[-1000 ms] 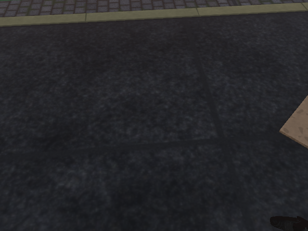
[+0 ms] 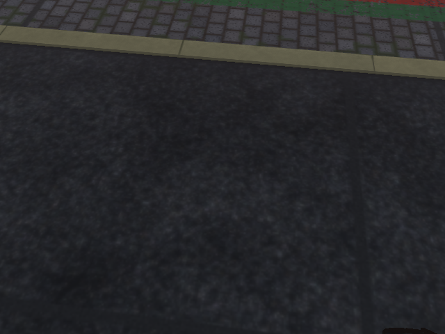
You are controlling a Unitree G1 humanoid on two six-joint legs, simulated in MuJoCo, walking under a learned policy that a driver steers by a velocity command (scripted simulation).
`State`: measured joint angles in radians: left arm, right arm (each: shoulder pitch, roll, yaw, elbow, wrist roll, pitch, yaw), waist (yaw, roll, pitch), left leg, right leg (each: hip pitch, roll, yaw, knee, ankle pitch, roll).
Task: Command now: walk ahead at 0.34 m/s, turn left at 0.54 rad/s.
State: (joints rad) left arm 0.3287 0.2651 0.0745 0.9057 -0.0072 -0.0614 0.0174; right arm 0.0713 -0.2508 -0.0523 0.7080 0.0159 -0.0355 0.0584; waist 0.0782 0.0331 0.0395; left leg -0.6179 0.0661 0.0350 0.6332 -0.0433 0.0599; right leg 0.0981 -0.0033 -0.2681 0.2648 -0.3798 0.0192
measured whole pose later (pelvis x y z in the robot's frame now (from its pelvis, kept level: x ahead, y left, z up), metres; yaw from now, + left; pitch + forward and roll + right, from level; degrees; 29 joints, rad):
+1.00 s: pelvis +0.17 +0.00 +0.01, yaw +22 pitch +0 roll +0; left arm 0.21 0.25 0.03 0.79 0.01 -0.01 0.01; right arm 0.23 -0.23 -0.04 0.72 -0.01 0.03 -0.01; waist 0.02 -0.02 0.00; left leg -0.21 -0.01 -0.06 0.54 -0.33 0.00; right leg -0.29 -0.02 0.02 0.59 -0.33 0.03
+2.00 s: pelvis +0.56 +0.17 +0.02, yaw +9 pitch +0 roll +3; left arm 0.18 0.31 0.07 0.73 -0.02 -0.03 -0.01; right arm 0.31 -0.28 -0.08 0.86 -0.01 -0.11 0.01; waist -0.06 -0.04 0.03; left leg -0.02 -0.04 0.20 0.23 -0.21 0.04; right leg -0.70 -0.13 0.07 0.88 -0.03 0.00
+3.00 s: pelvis +0.97 +0.16 +0.00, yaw -17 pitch +0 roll +1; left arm 0.21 0.27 0.04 0.71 0.01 0.05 0.03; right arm 0.14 -0.24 -0.02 0.79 -0.01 -0.01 0.01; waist -0.01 0.00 0.06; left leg -0.34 -0.03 0.01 0.50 -0.15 0.02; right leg -0.26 -0.02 0.07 0.55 -0.27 0.02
